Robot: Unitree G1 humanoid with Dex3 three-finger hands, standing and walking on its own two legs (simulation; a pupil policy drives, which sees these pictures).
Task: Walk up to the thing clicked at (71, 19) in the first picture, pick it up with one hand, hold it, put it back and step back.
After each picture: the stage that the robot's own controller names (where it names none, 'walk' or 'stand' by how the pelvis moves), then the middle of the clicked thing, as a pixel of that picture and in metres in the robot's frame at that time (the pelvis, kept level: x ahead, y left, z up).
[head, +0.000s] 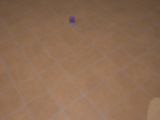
stand; (72, 20) +1.80 +0.13 -0.72
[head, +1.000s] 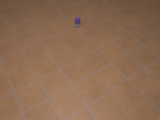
walk; (77, 22) +1.66 +0.15 -0.71
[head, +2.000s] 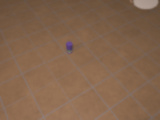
walk; (69, 47) +1.13 +0.18 -0.69
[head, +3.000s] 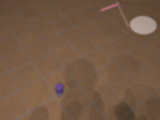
walk; (59, 90) +0.69 +0.19 -0.70
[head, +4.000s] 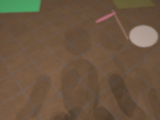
walk; out of the picture +0.40 +0.19 -0.71
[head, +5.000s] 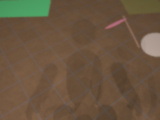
stand; out of the picture +0.30 +0.16 -0.72
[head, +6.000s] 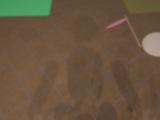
stand; out of the picture +0.30 +0.16 -0.72
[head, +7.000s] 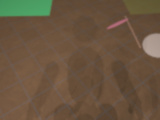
stand; out of the picture +0.29 +0.16 -0.72
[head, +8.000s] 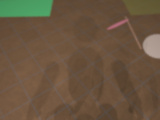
stand; out of the picture +0.29 +0.16 -0.73
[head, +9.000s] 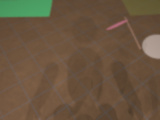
go down; out of the picture +0.29 +0.16 -0.73
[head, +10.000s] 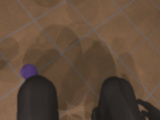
go down; (30, 73) +0.37 +0.21 -0.31
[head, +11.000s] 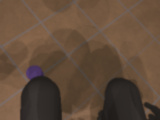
approach; (36, 75) +0.37 +0.22 -0.30
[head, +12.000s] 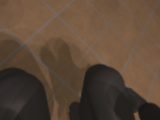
close in; out of the picture +0.34 +0.25 -0.21
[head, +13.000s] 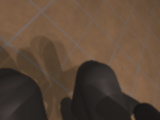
close; out of the picture +0.34 +0.25 -0.21
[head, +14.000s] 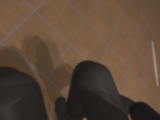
lift; out of the picture +0.34 +0.25 -0.22
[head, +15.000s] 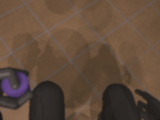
lift; (18, 89) +0.28 +0.23 -0.06
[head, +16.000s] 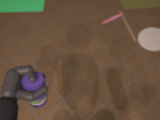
hold; (35, 90) +0.32 +0.17 +0.03
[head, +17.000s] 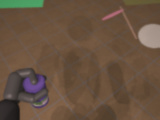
hold; (37, 91) +0.32 +0.17 +0.00
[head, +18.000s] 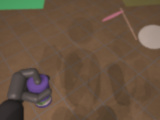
hold; (40, 91) +0.32 +0.16 +0.00
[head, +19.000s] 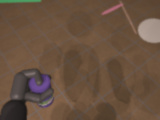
crouch; (42, 91) +0.32 +0.15 -0.01
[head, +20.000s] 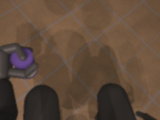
crouch; (25, 64) +0.39 +0.20 -0.09
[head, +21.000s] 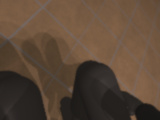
lower; out of the picture +0.39 +0.30 -0.21
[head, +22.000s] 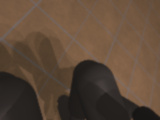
lower; out of the picture +0.38 +0.28 -0.22
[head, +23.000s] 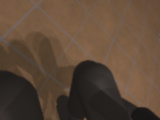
lower; out of the picture +0.37 +0.28 -0.22
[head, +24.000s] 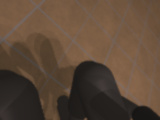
lower; out of the picture +0.36 +0.27 -0.23
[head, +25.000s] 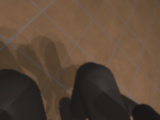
open; out of the picture +0.33 +0.23 -0.23
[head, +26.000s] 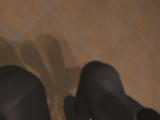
stand; out of the picture +0.32 +0.22 -0.23
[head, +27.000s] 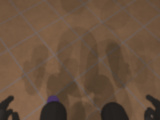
walk; (53, 102) +0.32 +0.17 -0.50
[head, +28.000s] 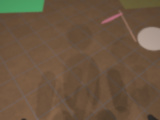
stand; out of the picture +0.28 +0.15 -0.66
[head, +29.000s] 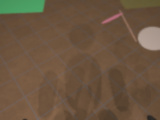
stand; out of the picture +0.28 +0.15 -0.67
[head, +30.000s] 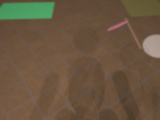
stand; out of the picture +0.30 +0.14 -0.72
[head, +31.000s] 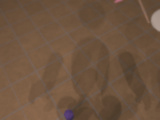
walk; (69, 115) +0.36 +0.12 -0.70
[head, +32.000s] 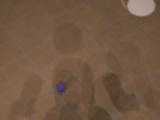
walk; (60, 88) +0.57 +0.16 -0.70
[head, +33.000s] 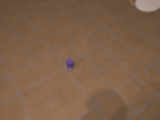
walk; (70, 64) +0.91 +0.18 -0.70
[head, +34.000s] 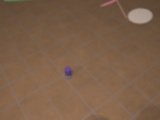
stand; (68, 72) +0.95 +0.16 -0.72
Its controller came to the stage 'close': yes
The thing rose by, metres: 0.70
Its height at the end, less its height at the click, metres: +0.00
